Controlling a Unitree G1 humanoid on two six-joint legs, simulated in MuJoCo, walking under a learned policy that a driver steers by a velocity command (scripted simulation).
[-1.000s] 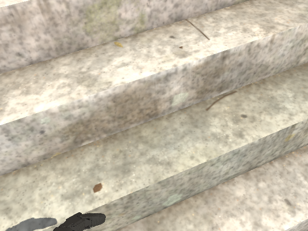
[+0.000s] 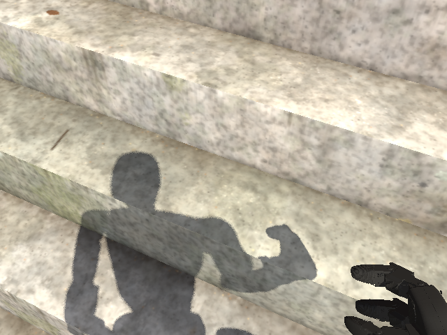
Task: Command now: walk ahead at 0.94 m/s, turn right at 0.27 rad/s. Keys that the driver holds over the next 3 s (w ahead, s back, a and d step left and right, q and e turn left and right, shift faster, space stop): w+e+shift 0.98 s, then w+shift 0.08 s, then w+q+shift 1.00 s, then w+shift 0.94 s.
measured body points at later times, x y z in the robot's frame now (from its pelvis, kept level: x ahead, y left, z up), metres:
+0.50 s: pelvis +0.07 +0.13 +0.00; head +0.06 +0.13 +0.45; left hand +0.17 +0.38 -0.11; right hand +0.31 -0.12 +0.03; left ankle +0.05 +0.24 -0.56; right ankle +0.05 +0.07 -0.69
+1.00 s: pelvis +0.13 +0.13 +0.05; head +0.12 +0.14 +0.50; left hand +0.43 +0.01 +0.02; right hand -0.09 +0.00 -0.09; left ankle +0.18 +0.26 -0.68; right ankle +0.06 -0.05 -0.41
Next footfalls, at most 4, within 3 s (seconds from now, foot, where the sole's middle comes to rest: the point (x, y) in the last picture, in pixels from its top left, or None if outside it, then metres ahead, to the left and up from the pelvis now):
0.42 right None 0.07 0.05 -0.71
0.66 left None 0.21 0.24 -0.71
1.24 right None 0.07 -0.25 -0.71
1.76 left None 0.35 -0.12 -0.51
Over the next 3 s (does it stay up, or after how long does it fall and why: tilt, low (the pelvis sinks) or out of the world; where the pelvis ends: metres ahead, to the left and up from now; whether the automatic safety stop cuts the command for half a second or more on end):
stays up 0.49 -0.34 0.45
